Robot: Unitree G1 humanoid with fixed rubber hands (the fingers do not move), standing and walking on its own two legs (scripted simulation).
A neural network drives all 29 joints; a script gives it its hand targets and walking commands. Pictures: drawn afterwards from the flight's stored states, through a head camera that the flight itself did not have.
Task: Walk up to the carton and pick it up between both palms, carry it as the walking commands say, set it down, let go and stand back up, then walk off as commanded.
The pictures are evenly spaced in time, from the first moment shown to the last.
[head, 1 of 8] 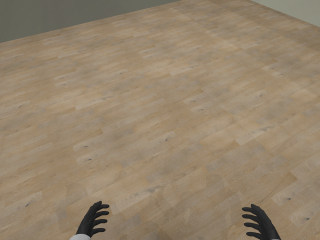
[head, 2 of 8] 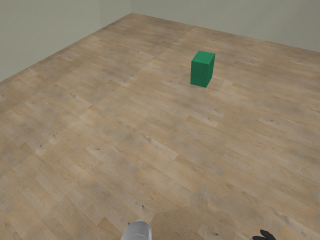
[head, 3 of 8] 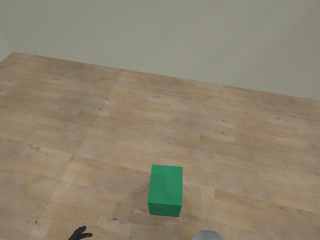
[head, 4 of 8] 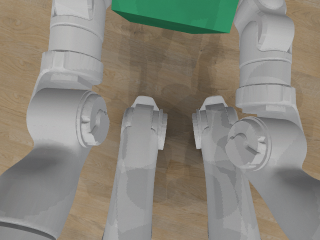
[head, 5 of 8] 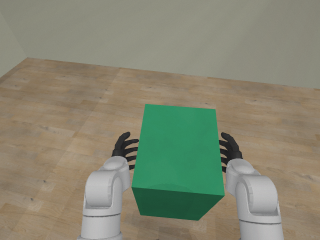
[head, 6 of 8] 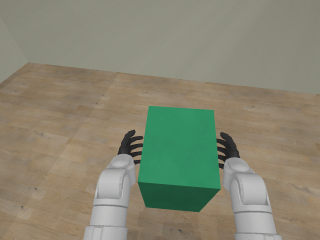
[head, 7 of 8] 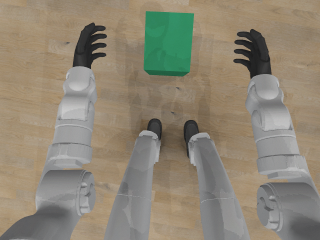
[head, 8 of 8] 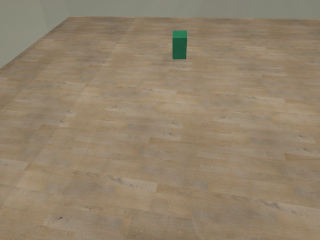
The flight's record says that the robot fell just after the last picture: no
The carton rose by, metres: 0.69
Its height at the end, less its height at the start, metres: +0.00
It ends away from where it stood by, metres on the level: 0.28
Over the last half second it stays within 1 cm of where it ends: yes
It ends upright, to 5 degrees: yes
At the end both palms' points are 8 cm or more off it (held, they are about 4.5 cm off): yes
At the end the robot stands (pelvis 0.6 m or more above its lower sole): yes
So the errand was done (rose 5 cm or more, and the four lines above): yes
